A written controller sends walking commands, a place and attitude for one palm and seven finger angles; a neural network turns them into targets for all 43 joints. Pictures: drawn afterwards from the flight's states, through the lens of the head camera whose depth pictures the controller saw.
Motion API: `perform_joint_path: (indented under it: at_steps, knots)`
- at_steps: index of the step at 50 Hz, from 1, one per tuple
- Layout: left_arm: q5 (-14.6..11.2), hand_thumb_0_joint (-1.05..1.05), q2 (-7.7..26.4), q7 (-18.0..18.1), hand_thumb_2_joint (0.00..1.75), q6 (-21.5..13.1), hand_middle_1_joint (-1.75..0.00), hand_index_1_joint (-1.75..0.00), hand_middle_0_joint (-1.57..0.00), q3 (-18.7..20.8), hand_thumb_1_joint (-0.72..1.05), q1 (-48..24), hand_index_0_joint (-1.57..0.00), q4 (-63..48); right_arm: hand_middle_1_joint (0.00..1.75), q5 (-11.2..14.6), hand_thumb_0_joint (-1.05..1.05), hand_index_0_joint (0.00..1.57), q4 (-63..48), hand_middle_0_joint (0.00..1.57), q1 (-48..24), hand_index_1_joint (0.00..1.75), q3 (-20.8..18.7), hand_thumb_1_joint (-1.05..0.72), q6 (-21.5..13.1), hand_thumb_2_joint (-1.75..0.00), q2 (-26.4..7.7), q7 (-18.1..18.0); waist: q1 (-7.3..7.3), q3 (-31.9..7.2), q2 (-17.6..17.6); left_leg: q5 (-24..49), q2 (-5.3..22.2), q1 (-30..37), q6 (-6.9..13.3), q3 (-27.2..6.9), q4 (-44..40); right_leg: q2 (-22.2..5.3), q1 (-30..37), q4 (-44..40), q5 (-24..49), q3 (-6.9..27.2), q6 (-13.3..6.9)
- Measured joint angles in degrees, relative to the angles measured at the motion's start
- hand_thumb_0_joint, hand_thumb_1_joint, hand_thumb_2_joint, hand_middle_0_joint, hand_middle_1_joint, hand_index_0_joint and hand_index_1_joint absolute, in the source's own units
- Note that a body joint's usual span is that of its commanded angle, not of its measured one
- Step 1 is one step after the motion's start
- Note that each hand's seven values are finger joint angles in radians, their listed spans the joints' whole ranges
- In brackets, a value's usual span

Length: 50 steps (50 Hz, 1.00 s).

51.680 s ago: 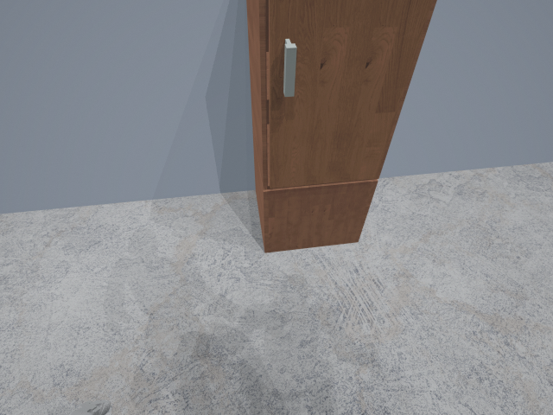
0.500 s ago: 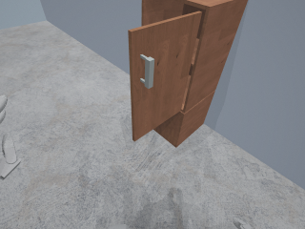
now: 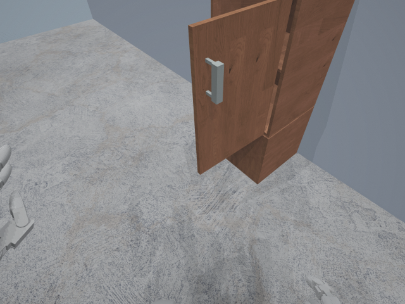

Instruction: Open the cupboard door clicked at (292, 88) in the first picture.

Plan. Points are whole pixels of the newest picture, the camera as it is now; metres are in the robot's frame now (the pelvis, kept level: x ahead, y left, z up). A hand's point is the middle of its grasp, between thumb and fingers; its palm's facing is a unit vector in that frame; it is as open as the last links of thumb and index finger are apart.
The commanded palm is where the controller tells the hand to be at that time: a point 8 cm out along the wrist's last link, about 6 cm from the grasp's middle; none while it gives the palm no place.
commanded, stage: stop stepping back and stand still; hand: left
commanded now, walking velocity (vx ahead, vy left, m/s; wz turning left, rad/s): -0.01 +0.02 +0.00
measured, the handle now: (212, 80) +0.68 +0.03 +0.09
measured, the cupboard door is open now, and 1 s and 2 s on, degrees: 88 88 88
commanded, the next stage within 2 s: let the arm hang, fingers relaxed in 0.88 s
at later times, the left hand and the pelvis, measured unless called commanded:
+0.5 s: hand (29, 200) +0.23 +0.29 +0.15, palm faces +0.38 -0.79 -0.49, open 7.4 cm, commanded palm +0.17 +0.33 +0.18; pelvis +0.03 +0.03 +0.00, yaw -1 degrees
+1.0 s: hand (20, 210) +0.21 +0.30 +0.14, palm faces +0.38 -0.79 -0.48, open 7.4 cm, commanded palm none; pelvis +0.01 +0.04 +0.00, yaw +0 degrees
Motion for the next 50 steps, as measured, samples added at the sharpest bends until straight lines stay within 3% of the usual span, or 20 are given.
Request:
perform_joint_path:
  at_steps: [3, 6, 10, 18, 27, 49, 50]
  knots:
    - [0.10, 0.02, 0.37, 0.62, 0.90, 0.03, -0.30, -0.30, -0.22, -0.39, 0.88, -0.13, -0.22, -0.89, 0.30, -0.16, 0.01, 0.20, -1.40, 0.21, -0.07, 0.30, -0.18, -0.90, -0.89, -0.90, -0.72, -0.49, -0.09, 0.26, -0.88, 1.12, -0.21, 5.50, 0.80, 1.34, -13.52, -0.39, 0.80, -1.68, 0.58, -0.03, 0.31]
    - [-0.14, 0.02, 1.00, 0.95, 0.90, -0.23, -0.30, -0.30, -0.22, -0.37, 0.88, -0.04, -0.22, -3.68, 0.30, -0.09, 0.01, 0.20, -3.49, 0.21, -0.46, 0.30, -0.95, -0.90, -1.52, -0.90, -2.24, -0.47, -0.42, 0.72, 0.72, 5.21, 0.92, 11.02, 1.05, -0.37, -24.62, 1.10, 0.60, -0.42, -0.47, -0.93, 0.85]
    - [-0.31, 0.02, 2.56, 0.70, 0.90, -0.39, -0.30, -0.30, -0.22, 0.66, 0.88, -0.37, -0.22, -3.75, 0.30, 0.82, 0.01, 0.20, -4.13, 0.20, -2.70, 0.30, -1.19, -0.91, -0.48, -0.90, -1.79, -0.15, -0.60, 1.62, -0.36, 4.55, 0.64, 11.60, -0.94, 0.31, -23.98, 0.73, 1.33, -0.46, -0.88, -0.10, 1.47]
    - [-1.01, 0.02, 3.12, 0.26, 0.90, 1.49, -0.30, -0.30, -0.22, 0.47, 0.89, 1.63, -0.21, -3.96, 0.30, 1.15, 0.01, 0.20, -5.89, 0.20, -3.95, 0.30, 0.13, -0.91, 0.19, -0.90, -0.15, 0.62, -1.30, 1.84, -0.42, 3.65, 0.61, 11.65, -0.26, 1.20, -24.21, 0.77, 1.75, -2.19, -0.31, 0.83, 2.35]
    - [-1.41, 0.02, 3.22, 0.23, 0.90, 1.90, -0.30, -0.30, -0.22, 0.21, 0.89, 2.27, -0.22, -5.01, 0.30, 1.04, 0.01, 0.20, -5.56, 0.20, -2.58, 0.30, 1.40, -0.90, 1.10, -0.90, 1.04, 0.58, -0.88, 1.51, -0.24, 3.87, -0.05, 12.20, 0.47, 1.50, -25.08, 0.18, 2.44, -3.36, 0.20, 1.12, 3.23]
    - [-1.04, 0.02, 1.94, 0.55, 0.90, 2.38, -0.30, -0.30, -0.22, -0.50, 0.89, 1.37, -0.21, -3.20, 0.30, 0.90, 0.01, 0.20, -4.93, 0.20, -1.63, 0.30, 0.61, -0.90, 1.03, -0.90, -0.27, 0.08, -1.03, 0.61, 0.18, 5.75, -0.34, 11.66, 1.06, 1.52, -26.50, 0.00, 2.36, -5.70, 2.62, 1.12, 3.65]
    - [-0.03, 0.01, 2.38, -0.27, 0.90, 1.45, -0.30, -0.30, -0.22, -1.65, 0.89, -0.10, -0.21, -0.18, 0.30, 0.83, 0.01, 0.20, -3.62, 0.20, -1.82, 0.30, 0.32, -0.90, -0.31, -0.90, -0.93, 1.22, -1.09, 0.04, 0.67, 5.64, -0.43, 10.45, 1.13, 1.13, -25.61, -0.15, 1.41, -4.92, 2.42, 0.70, 3.66]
